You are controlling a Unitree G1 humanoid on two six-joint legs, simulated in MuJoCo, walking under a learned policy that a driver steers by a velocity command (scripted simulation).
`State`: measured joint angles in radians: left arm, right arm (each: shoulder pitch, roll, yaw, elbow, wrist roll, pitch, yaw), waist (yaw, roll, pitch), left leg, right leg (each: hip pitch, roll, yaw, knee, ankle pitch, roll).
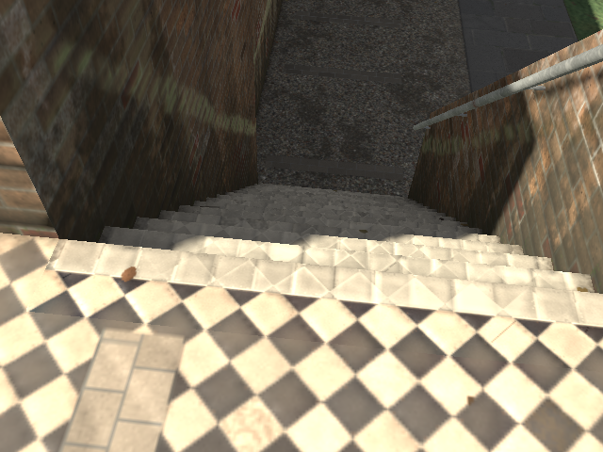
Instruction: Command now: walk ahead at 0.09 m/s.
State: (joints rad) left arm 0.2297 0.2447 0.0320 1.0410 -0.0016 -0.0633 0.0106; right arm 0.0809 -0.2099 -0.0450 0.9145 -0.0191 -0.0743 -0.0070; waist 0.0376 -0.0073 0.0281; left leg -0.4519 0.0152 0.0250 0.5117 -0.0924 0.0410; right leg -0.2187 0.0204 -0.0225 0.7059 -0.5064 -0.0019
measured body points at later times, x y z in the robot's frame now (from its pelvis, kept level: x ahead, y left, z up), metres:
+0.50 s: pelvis +0.06 -0.01 +0.01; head +0.07 -0.02 +0.45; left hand +0.07 +0.23 -0.15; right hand +0.13 -0.26 -0.14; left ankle +0.11 +0.10 -0.73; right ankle +0.03 -0.14 -0.73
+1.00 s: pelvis +0.07 -0.02 +0.01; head +0.08 -0.02 +0.46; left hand +0.07 +0.22 -0.15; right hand +0.14 -0.27 -0.15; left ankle +0.11 +0.10 -0.73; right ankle +0.03 -0.14 -0.73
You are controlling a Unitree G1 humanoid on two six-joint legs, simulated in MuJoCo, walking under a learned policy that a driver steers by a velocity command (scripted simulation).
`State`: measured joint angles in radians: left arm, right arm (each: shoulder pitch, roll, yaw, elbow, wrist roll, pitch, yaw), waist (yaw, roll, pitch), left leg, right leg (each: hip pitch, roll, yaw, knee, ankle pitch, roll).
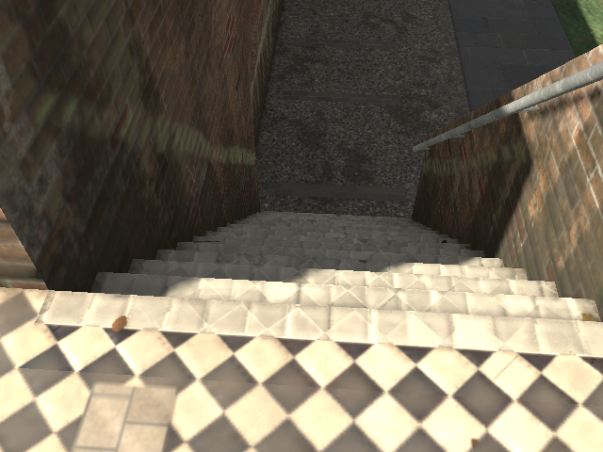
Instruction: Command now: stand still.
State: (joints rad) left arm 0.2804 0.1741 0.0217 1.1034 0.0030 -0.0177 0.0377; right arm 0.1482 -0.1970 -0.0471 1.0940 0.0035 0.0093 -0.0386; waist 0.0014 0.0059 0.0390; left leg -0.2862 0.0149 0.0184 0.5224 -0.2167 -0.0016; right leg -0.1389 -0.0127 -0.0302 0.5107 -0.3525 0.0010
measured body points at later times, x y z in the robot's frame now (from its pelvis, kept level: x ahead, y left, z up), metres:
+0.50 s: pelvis +0.12 +0.05 +0.01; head +0.12 +0.06 +0.46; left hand +0.20 +0.29 -0.14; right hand +0.06 -0.18 -0.14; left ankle +0.06 +0.13 -0.73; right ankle +0.13 -0.12 -0.64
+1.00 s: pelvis +0.40 -0.02 +0.00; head +0.42 -0.02 +0.45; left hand +0.42 +0.23 -0.14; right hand +0.45 -0.27 -0.14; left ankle +0.35 +0.13 -0.64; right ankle +0.44 -0.10 -0.73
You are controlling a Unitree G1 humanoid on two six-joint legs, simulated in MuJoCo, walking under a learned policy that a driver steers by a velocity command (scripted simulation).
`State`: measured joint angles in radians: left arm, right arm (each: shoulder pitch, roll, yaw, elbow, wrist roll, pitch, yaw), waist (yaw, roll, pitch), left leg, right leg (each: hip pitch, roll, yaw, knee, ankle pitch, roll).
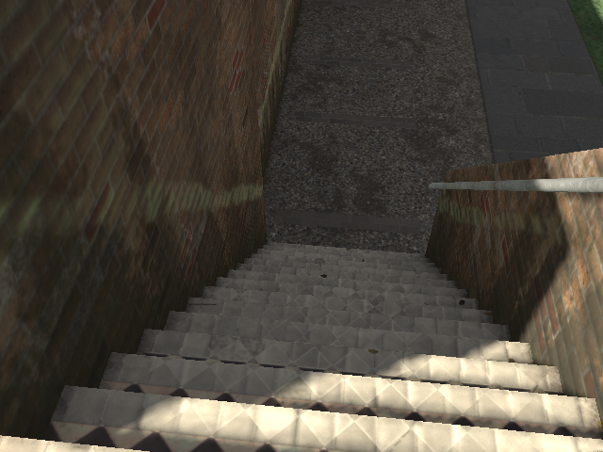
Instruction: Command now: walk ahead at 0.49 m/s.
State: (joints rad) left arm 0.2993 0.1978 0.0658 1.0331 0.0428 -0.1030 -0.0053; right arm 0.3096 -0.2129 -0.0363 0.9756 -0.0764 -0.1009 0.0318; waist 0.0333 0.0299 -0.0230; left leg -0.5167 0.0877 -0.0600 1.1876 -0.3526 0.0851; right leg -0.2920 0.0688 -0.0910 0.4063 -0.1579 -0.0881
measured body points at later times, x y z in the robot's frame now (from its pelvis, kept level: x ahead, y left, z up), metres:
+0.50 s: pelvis +0.24 +0.06 +0.00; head +0.25 +0.07 +0.45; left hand +0.24 +0.29 -0.16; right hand +0.28 -0.19 -0.14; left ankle +0.29 +0.14 -0.74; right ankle +0.15 -0.08 -0.64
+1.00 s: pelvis +0.40 +0.01 -0.08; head +0.40 +0.01 +0.37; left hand +0.42 +0.26 -0.22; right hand +0.36 -0.21 -0.23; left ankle +0.33 +0.14 -0.67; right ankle +0.33 -0.08 -0.74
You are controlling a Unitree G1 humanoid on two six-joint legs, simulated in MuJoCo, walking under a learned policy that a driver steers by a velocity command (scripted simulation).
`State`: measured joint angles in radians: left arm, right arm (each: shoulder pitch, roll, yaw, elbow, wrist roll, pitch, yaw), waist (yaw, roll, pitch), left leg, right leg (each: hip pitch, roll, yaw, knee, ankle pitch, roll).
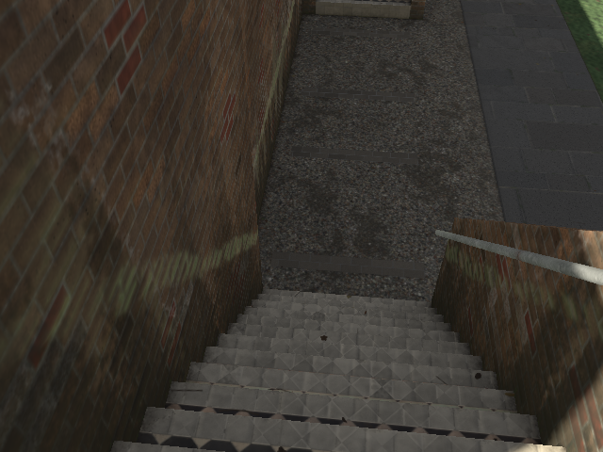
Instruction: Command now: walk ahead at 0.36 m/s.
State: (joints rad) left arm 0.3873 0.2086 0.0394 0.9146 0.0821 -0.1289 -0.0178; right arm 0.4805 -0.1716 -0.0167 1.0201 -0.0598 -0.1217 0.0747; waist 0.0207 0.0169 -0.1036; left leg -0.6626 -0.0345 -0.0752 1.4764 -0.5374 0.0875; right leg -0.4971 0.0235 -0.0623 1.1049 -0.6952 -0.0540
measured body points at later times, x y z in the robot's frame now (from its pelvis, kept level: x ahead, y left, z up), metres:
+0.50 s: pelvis +0.12 +0.02 -0.12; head +0.13 +0.03 +0.33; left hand +0.16 +0.25 -0.26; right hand +0.09 -0.21 -0.26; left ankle +0.15 +0.11 -0.86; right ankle +0.05 -0.12 -0.64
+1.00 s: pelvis +0.16 -0.01 -0.15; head +0.16 +0.00 +0.30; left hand +0.24 +0.22 -0.29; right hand -0.03 -0.15 -0.29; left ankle +0.15 +0.12 -0.88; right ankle +0.18 -0.14 -0.80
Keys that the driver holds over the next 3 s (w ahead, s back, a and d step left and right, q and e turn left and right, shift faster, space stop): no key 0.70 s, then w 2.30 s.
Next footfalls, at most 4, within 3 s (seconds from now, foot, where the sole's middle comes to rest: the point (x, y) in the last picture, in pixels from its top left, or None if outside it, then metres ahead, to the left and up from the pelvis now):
0.16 left None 0.13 0.13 -0.74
0.38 left None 0.19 0.12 -0.91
0.52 right None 0.09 -0.13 -0.71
1.08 right None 0.19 -0.15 -0.91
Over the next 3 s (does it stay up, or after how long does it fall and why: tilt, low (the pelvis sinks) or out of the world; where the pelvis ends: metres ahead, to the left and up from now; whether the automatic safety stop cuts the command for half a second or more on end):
stays up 0.99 -0.05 -0.94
